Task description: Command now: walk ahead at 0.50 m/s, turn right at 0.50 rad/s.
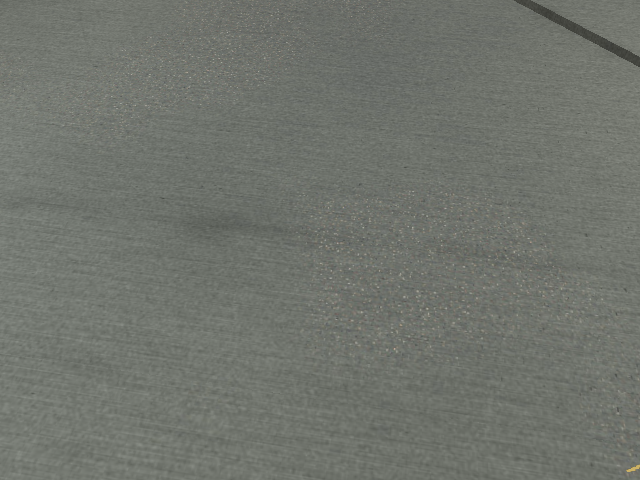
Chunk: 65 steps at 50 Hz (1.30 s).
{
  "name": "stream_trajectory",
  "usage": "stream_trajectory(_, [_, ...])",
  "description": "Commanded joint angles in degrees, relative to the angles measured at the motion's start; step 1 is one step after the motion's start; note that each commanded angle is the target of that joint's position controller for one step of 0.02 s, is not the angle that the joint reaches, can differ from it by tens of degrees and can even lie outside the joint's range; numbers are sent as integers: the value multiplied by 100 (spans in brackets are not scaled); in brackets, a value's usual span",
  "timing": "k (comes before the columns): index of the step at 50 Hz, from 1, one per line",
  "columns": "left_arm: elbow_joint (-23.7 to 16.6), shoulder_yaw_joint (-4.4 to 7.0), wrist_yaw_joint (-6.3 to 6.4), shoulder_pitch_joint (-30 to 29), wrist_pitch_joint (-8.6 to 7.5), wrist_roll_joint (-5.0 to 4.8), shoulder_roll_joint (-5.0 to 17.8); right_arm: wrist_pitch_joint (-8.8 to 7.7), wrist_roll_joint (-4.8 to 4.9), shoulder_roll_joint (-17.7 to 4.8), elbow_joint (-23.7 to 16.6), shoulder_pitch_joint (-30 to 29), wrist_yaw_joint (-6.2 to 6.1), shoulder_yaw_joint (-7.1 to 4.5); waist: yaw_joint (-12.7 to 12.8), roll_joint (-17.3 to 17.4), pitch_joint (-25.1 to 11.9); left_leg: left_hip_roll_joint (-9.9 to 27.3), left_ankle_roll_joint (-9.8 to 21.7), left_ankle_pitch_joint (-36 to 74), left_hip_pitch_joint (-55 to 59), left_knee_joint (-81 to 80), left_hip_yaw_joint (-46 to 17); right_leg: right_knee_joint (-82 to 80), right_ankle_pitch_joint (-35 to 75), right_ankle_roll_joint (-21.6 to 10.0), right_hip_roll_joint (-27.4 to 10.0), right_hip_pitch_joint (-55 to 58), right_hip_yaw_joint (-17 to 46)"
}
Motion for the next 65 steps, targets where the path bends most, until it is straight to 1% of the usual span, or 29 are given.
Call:
stream_trajectory(1, [-272,132,29,115,-190,-22,676,184,-83,-507,-298,257,18,-108,-263,118,18,318,-229,333,-355,-879,-72,-1641,1366,-915,-1591,-122,1978])
stream_trajectory(3, [-243,178,37,338,-202,-44,833,222,-65,-493,-507,-214,60,-100,-135,-81,19,298,-355,853,-480,-1523,70,-1645,1776,-797,-1424,-81,1779])
stream_trajectory(7, [-221,184,63,925,-183,-68,775,206,-15,-662,-757,-977,101,-153,262,-265,-197,305,-355,2125,-1160,-2150,-67,-1317,1952,-503,-1347,842,1944])
stream_trajectory(13, [-323,213,125,1213,-135,83,814,140,9,-613,-1181,-1970,152,-65,630,-452,16,40,-387,2184,-1227,-3427,-129,-812,1787,-421,-1333,1357,2334])
stream_trajectory(17, [-516,277,216,831,-132,125,999,20,94,-825,-1110,-1482,130,-108,341,-510,-91,-58,-181,2042,81,-4310,-384,-117,1662,-150,-1332,1097,2742])
stream_trajectory(19, [-556,286,148,665,-174,104,1055,-93,83,-1023,-761,-280,31,-198,-233,-116,-590,-99,2,2111,1575,-4753,-289,1308,2009,22,-954,850,2478])
stream_trajectory(20, [-585,221,90,720,-226,-9,794,-175,-44,-1257,-608,571,-27,-270,-520,206,-1195,380,119,1751,2994,-4359,-601,2632,1163,123,-621,47,2108])
stream_trajectory(21, [-615,43,112,1289,-226,-42,54,-162,-184,-1550,-620,1142,-66,-307,-345,1163,-1848,1935,280,2677,4351,-3618,-1968,4478,-2732,180,-250,-1257,1496])
stream_trajectory(22, [-788,82,176,1973,-183,-135,446,-51,-40,-1954,-644,1163,-54,-472,-115,1911,-2600,2785,1134,1174,4899,-4406,-4439,5290,-2542,305,-97,-2366,948])
stream_trajectory(23, [-587,112,232,1330,-53,23,803,-6,-9,-1289,-785,631,-39,-401,-169,632,-1543,2398,1050,-286,3946,-4976,-3961,5486,-1633,343,-624,-2828,865])
stream_trajectory(24, [-691,140,133,642,-31,107,886,-15,25,-855,-876,275,-22,-274,-281,146,-728,1922,831,30,3016,-5161,-2907,5118,-1027,400,-745,-2675,809])
stream_trajectory(25, [-743,138,45,444,-24,117,755,-21,-41,-773,-834,156,-19,-230,-173,181,-416,1654,692,1165,2442,-5244,-2169,4833,-740,483,-890,-2440,824])
stream_trajectory(27, [-756,117,-90,377,94,190,562,-103,77,-747,-588,417,-31,-214,-11,690,-249,1293,525,2569,1904,-5350,-1216,4318,-498,573,-1107,-2018,807])
stream_trajectory(30, [-886,59,-176,51,172,157,372,-220,167,-662,-413,679,10,-214,43,744,-356,1184,571,3741,2111,-5420,-537,4024,-141,629,-1046,-2253,655])
stream_trajectory(34, [-1231,-61,-278,-845,146,141,208,-155,135,-581,-288,830,8,-200,-49,580,-147,1058,591,3672,2124,-5702,163,3010,659,641,-1098,-2524,370])
stream_trajectory(37, [-1470,-185,-356,-1558,82,132,84,-139,130,-734,-191,966,-14,-223,-201,469,46,999,499,3544,2100,-5818,572,1751,1244,534,-1074,-2171,28])
stream_trajectory(40, [-1645,-227,-378,-1955,70,160,139,-97,130,-897,-28,1256,-65,-259,-290,417,101,1167,462,3846,2579,-5672,813,1087,987,359,-1006,-1953,-254])
stream_trajectory(43, [-1586,-170,-312,-1647,75,214,332,-12,90,-1082,42,1261,-135,-297,-73,509,-174,1294,387,5759,3029,-4758,1141,882,310,16,-688,-1294,-467])
stream_trajectory(45, [-1254,-70,-237,-633,10,294,500,99,89,-1138,87,1359,-154,-288,283,409,-698,1285,404,6266,2756,-3062,1221,445,-66,-296,-329,28,-413])
stream_trajectory(46, [-968,38,-153,290,-54,390,718,109,124,-1070,37,1349,-138,-244,707,99,-1153,1116,287,4955,1780,-1616,1279,11,464,-561,-732,1462,216])
stream_trajectory(47, [-1012,165,-49,381,-41,388,1267,94,258,-299,-253,1935,-5,-52,339,-1472,-2063,142,-30,-610,-656,811,1375,96,2536,-1520,-2971,3713,2937])
stream_trajectory(48, [-1037,134,57,697,14,40,1042,119,198,-898,-172,1619,-72,-212,560,-509,-2490,-155,-73,-1348,-950,1431,371,-179,4242,-1681,-3302,3547,3488])
stream_trajectory(49, [-984,83,118,243,-21,-6,906,110,277,-873,-285,1120,-86,-213,416,-258,-1696,100,-37,-857,-1095,1144,-24,-272,5231,-1460,-3052,2887,2379])
stream_trajectory(50, [-922,5,119,-61,-63,-15,622,109,301,-732,-254,1020,-87,-166,234,-137,-1056,193,-10,-707,-947,573,-117,-523,5049,-1146,-2830,2094,1806])
stream_trajectory(51, [-881,-65,129,-300,-98,-11,424,187,231,-683,-155,1046,-80,-175,8,-19,-626,290,1,-617,-624,74,-174,-790,4677,-807,-2587,1415,1371])
stream_trajectory(53, [-831,-157,139,-546,-157,24,249,412,77,-532,60,1428,-29,-179,-283,-81,-487,201,-59,-306,260,-405,-107,-1144,4629,-500,-2317,526,777])
stream_trajectory(55, [-755,-145,120,-609,-244,70,378,526,76,-391,120,1614,20,-194,-461,-186,-599,56,-86,57,509,-612,-5,-1224,5027,-450,-2192,326,313])
stream_trajectory(60, [-643,-156,216,-510,-280,10,348,572,61,-463,-102,943,60,-301,-326,-491,-469,115,-75,1403,-46,-1278,106,-1158,4214,-233,-2039,547,-292])
stream_trajectory(65, [-436,-108,315,-129,-167,50,391,600,31,-286,-356,321,80,-248,-34,-466,-330,107,-99,1600,-89,-2528,245,-860,3504,-304,-2182,957,-421])
Velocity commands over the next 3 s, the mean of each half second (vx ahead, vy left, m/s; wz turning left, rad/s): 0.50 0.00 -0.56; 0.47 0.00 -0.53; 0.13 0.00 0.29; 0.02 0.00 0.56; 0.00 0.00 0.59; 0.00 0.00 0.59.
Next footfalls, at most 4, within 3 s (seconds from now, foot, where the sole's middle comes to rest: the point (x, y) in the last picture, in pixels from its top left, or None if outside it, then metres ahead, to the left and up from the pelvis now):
0.40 left None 0.40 0.13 -0.81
0.92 right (409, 447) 0.57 -0.15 -0.81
1.44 left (351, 392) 0.70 -0.03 -0.82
1.92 right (439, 438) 0.59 -0.22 -0.81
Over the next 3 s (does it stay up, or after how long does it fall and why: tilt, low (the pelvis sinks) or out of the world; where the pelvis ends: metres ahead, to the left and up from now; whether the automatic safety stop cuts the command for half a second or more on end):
stays up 0.49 -0.12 -0.03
